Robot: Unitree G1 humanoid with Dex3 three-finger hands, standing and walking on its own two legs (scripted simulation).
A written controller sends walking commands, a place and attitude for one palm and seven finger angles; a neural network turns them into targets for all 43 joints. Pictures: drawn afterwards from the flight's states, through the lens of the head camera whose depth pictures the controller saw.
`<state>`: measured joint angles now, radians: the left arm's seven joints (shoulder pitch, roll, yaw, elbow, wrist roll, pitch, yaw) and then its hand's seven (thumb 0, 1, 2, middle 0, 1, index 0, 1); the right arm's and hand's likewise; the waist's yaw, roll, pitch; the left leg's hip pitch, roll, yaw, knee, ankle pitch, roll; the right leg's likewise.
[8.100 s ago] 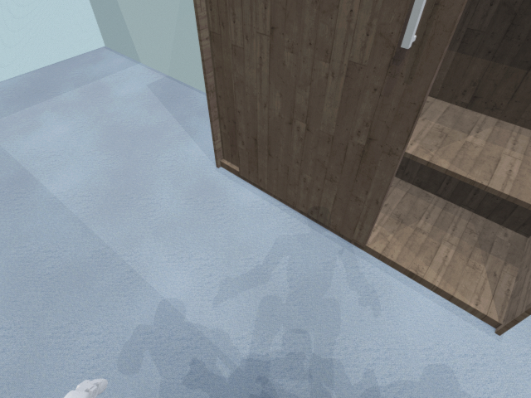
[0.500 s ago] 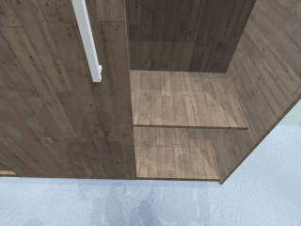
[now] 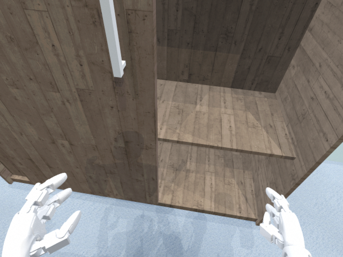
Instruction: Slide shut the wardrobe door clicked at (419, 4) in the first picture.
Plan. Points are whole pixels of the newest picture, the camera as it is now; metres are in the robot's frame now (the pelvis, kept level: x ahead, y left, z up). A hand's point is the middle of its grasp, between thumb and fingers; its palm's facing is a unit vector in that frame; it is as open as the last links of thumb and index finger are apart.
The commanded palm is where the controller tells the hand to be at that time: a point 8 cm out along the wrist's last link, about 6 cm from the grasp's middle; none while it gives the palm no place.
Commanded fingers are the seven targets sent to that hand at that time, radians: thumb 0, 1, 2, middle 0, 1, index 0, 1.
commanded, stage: raise the hand with hooked fingers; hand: left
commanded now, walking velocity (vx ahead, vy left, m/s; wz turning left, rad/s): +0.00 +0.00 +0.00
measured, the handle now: (114, 30) +0.50 +0.20 +0.29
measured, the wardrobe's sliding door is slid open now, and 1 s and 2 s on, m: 0.56 0.56 0.56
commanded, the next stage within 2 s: move the hooked fingers beside the handle in 1.56 s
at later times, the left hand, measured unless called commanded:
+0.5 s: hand (51, 146) +0.25 +0.26 +0.18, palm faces +0.03 -1.00 -0.09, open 12.3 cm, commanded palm +0.22 +0.31 +0.20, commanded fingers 0.00 -0.34 0.37 -0.29 -1.10 -0.29 -1.10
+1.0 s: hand out of the picture +0.27 +0.32 +0.29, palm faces +0.05 -0.98 -0.19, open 14.0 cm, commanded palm +0.24 +0.37 +0.30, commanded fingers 0.00 -0.50 0.30 -0.30 -1.20 -0.30 -1.20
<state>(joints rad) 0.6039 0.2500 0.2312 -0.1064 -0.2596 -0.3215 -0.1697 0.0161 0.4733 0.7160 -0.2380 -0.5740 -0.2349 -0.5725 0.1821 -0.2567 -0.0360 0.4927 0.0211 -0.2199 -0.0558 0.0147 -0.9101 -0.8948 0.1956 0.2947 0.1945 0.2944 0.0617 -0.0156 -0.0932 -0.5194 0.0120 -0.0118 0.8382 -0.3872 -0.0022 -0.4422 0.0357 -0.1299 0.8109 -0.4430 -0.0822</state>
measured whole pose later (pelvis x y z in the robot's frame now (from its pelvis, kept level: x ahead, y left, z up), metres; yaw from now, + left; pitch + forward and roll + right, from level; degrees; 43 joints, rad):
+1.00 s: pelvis +0.00 +0.05 +0.04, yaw -1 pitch -3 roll -1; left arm -0.17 0.53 0.48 -0.14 -0.33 0.36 -0.43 -0.01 -0.49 0.31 -0.30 -1.19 -0.30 -1.19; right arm 0.15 -0.24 0.13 0.65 0.08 -0.24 -0.09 0.02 -0.90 -0.89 0.20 0.30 0.20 0.30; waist 0.09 0.06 -0.03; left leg -0.19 -0.06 -0.02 0.47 -0.22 0.06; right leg -0.12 -0.01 -0.08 0.44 -0.26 -0.01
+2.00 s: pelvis +0.00 +0.01 +0.03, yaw +0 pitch -2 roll +0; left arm -0.34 0.64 0.50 0.22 -0.30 0.42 -0.47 -0.01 -0.50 0.30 -0.30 -1.20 -0.30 -1.20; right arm 0.16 -0.34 0.07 0.65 0.13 -0.19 -0.09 0.02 -0.91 -0.89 0.20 0.30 0.20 0.29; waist 0.07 0.11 -0.04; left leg -0.24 -0.01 -0.05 0.52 -0.24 0.00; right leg -0.17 0.04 -0.11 0.49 -0.29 -0.06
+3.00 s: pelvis +0.01 +0.04 +0.04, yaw -2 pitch -1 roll +0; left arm -0.63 0.58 0.41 0.47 -0.21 0.37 -0.31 -0.01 -0.50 0.30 -0.31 -1.20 -0.30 -1.20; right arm 0.20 -0.28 0.08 0.65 0.10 -0.14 -0.08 0.02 -0.91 -0.89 0.20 0.30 0.20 0.29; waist 0.01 0.07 -0.03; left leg -0.22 -0.04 -0.01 0.44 -0.21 0.04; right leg -0.16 0.01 -0.06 0.43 -0.26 -0.03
